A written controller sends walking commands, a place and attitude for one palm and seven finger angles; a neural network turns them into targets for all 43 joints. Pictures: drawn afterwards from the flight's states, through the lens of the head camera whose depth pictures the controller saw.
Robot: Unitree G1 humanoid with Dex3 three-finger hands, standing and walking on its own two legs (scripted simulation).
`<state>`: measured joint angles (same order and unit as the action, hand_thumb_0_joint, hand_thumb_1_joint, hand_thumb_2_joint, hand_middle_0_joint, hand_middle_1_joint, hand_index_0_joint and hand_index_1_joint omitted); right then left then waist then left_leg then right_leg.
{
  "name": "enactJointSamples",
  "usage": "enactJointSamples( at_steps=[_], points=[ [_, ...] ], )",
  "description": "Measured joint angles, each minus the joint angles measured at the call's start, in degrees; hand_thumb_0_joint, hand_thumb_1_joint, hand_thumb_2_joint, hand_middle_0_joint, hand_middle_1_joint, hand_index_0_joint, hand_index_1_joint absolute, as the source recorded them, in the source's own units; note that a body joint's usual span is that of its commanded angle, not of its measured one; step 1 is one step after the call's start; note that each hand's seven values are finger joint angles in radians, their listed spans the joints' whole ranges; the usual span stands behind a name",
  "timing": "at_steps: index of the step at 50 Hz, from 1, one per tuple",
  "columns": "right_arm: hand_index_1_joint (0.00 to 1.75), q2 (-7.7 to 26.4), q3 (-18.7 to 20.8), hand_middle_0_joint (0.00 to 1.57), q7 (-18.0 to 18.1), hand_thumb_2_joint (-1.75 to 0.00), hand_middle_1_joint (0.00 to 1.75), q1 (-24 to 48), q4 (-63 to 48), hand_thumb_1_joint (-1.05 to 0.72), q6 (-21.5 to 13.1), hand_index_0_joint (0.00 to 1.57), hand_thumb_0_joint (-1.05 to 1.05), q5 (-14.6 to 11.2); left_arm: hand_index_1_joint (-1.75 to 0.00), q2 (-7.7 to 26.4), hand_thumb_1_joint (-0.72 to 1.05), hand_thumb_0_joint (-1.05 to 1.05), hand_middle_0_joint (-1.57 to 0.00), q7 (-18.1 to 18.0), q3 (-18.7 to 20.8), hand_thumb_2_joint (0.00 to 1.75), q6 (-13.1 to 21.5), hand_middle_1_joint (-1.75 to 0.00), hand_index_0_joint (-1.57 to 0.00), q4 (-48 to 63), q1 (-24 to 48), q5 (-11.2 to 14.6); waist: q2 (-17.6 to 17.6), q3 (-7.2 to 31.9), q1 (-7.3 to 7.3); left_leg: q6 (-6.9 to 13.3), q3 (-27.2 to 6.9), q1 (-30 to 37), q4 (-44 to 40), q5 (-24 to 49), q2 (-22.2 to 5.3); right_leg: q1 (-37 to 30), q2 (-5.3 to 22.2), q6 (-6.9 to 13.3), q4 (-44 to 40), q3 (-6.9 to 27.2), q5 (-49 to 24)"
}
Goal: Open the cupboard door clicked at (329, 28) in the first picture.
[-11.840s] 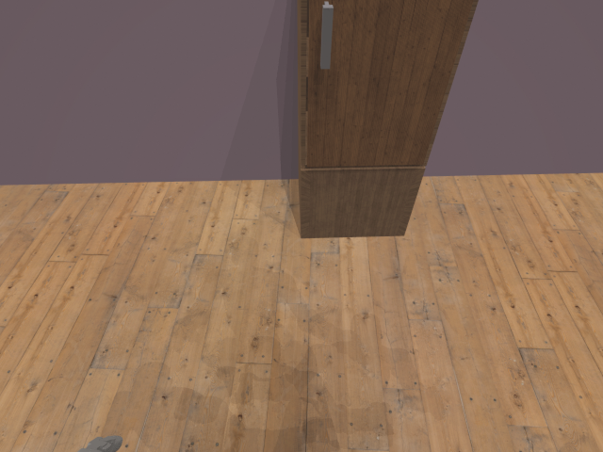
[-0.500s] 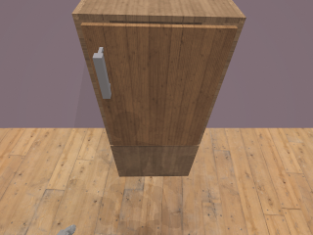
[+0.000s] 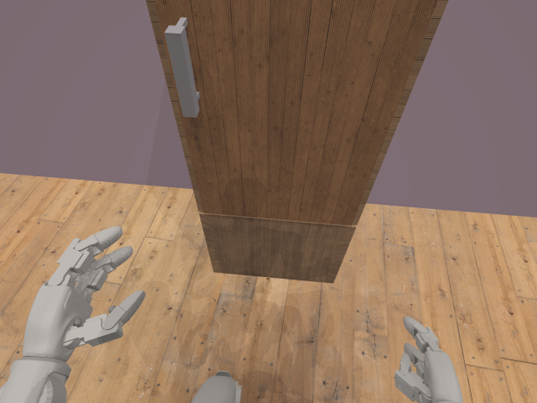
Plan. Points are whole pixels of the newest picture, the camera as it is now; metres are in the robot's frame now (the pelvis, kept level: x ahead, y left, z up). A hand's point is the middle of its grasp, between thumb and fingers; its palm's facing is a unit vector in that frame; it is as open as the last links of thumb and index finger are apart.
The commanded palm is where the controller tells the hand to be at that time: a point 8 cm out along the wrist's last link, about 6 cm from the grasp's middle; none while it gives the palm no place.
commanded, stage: raise the hand with hooked fingers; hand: left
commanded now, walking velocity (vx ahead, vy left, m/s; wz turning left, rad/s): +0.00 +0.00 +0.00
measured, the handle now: (187, 69) +0.60 +0.21 +0.18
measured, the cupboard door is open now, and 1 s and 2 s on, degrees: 0 0 0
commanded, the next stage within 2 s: move the hooked fingers beside the handle in 1.50 s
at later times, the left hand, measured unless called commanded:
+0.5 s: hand (82, 239) +0.28 +0.27 +0.13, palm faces +0.03 -1.00 -0.05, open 12.7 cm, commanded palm +0.25 +0.32 +0.14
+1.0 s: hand (29, 177) +0.31 +0.31 +0.19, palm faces +0.05 -1.00 -0.05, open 14.0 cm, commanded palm +0.28 +0.36 +0.20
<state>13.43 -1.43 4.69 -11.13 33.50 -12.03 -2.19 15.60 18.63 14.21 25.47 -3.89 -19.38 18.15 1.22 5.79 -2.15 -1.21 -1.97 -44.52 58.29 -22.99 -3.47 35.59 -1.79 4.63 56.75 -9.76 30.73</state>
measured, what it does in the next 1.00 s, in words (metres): rises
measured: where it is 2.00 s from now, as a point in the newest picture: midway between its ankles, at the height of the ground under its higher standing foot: outside the picture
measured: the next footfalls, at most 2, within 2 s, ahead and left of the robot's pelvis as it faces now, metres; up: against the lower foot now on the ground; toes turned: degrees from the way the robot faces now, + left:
none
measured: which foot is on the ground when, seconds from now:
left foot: down 0.00-1.00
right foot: down 0.00-1.00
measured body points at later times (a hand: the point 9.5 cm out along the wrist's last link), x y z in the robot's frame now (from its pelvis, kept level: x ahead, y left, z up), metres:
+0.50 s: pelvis +0.02 +0.03 +0.04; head +0.04 +0.03 +0.49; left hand +0.27 +0.32 +0.13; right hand +0.17 -0.23 -0.04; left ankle +0.06 +0.14 -0.67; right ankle -0.01 -0.06 -0.67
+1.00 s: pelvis +0.01 +0.05 +0.06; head +0.01 +0.05 +0.51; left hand +0.30 +0.37 +0.20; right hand +0.18 -0.19 -0.02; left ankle +0.06 +0.14 -0.67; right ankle -0.01 -0.06 -0.67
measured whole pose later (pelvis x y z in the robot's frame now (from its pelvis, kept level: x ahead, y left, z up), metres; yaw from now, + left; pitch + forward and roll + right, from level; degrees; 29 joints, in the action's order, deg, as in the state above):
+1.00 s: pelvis +0.01 +0.05 +0.06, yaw -1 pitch +1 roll -1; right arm 14.8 -4.7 6.6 -14.1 35.2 -11.7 -4.3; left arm 25.3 23.7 23.8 0.7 -14.5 6.6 19.0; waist 1.8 1.3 -2.1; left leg 2.2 2.5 -20.8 33.6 -13.6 -0.6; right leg 12.8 0.1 0.8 30.9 -5.7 18.6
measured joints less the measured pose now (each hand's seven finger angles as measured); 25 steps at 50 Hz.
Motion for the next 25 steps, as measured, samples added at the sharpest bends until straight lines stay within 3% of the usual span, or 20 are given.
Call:
enactJointSamples(
  at_steps=[4, 7, 16, 25],
  points=[
    [0.3, -0.68, -1.15, 0.2, 0.38, -0.9, 0.3, -2.18, 2.14, -0.9, 0.5, 0.2, 0.01, -0.44, -0.68, 2.2, 0.3, 0.01, -0.24, 3.7, 1.6, 0.65, -6.09, -0.68, -0.24, -3.3, 4.37, 1.59, 0.73, -0.44, 1.33, -0.02, 1.07, 2.92, -3.54, 1.23, -0.06, -2.2, -0.07, -0.44, -3.06, 1.06, -1.43],
    [0.3, -0.4, -0.85, 0.2, 0.26, -0.9, 0.3, -4.19, 2.64, -0.9, 0.53, 0.2, 0.02, -0.48, -0.73, 2.52, 0.23, 0.01, -0.25, 3.73, 3.48, 0.62, -9.01, -0.72, -0.25, -4.81, 5.02, 2.61, 0.94, -0.49, 2.33, 0.06, 2.59, 5.55, -6.8, 2.22, 0.02, -3.92, 0.08, -0.86, -5.57, 2.52, -2.61],
    [0.3, 2.83, 1.91, 0.2, 0.07, -0.9, 0.3, -7.16, 3.12, -0.9, -0.62, 0.2, 0.02, -0.81, -0.86, 0.91, 0.02, 0.01, -0.26, 1.88, 4.57, 0.53, -7.16, -0.86, -0.26, -2.84, 3.8, 2.67, 0.55, -1.14, 2.38, 1.48, 5.05, 10.23, -12.15, 3.7, 0.9, -7.64, 0.91, -2.09, -10.43, 4.83, -4.75],
    [0.3, 2.47, 0.99, 0.2, 0.89, -0.9, 0.3, -4.04, 2.17, -0.9, -1.47, 0.2, 0.02, -1.14, -1.0, 2.83, -0.19, 0.0, -0.28, 1.01, 4.75, 0.44, -10.24, -0.99, -0.28, -3.43, 8.84, 1.98, -0.1, -2.26, 1.6, 2.57, 5.02, 14.2, -15.13, 4.76, 1.63, -12.35, 1.36, -2.99, -14.8, 4.75, -6.66]
  ],
)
